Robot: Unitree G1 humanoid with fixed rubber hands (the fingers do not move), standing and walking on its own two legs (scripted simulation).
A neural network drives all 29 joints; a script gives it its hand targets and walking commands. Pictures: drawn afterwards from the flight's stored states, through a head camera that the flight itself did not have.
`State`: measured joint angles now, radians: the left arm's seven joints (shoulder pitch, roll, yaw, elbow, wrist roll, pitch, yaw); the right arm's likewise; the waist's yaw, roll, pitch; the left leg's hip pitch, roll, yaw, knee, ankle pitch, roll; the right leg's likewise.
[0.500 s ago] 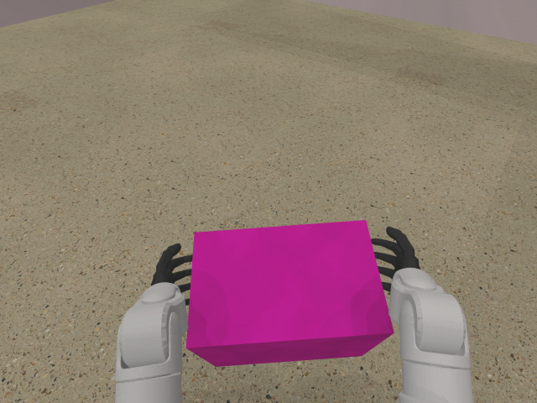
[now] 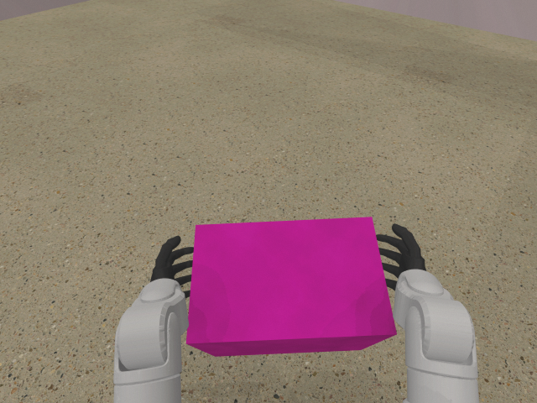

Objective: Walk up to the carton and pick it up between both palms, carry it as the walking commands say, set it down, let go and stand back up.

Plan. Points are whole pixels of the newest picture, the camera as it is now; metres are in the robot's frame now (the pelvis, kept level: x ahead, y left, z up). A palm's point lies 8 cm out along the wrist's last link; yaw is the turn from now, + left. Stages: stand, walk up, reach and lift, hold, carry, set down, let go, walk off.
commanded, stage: carry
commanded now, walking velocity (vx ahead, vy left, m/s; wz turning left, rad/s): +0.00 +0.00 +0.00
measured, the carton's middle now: (286, 293) +0.29 +0.00 +0.00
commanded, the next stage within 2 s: none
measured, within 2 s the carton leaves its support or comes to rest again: neither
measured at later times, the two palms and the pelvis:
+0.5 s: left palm (170, 282) +0.27 +0.16 +0.07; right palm (405, 273) +0.28 -0.17 +0.08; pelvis +0.01 +0.00 +0.00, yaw +0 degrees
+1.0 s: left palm (175, 286) +0.26 +0.15 +0.07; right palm (413, 277) +0.27 -0.18 +0.08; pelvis +0.00 -0.01 +0.00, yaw +0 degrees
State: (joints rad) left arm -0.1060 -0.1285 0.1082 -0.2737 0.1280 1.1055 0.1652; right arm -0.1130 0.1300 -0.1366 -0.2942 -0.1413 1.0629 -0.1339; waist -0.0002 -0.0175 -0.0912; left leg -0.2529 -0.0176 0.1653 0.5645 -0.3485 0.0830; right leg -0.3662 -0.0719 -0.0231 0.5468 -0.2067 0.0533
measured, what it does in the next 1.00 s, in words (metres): stands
